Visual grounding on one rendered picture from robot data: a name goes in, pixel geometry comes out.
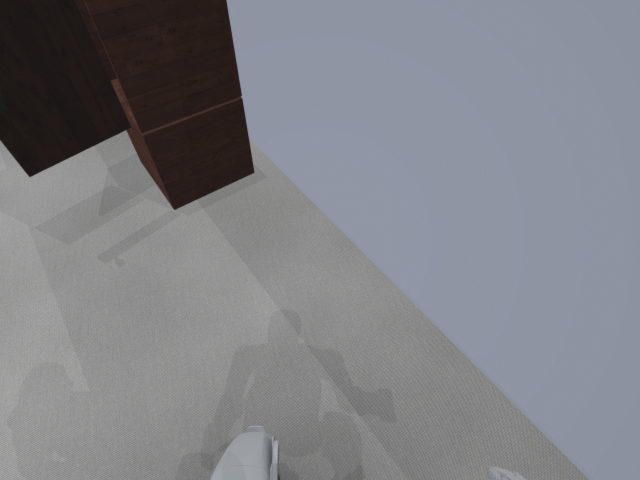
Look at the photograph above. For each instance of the cupboard door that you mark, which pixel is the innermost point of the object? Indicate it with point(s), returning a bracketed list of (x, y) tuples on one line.
[(59, 96)]

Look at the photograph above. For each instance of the left robot thigh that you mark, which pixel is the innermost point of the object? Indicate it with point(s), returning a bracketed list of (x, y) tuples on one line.
[(250, 456)]

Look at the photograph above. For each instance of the robot left shin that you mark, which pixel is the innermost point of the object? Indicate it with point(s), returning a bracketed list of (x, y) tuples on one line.
[(256, 429)]

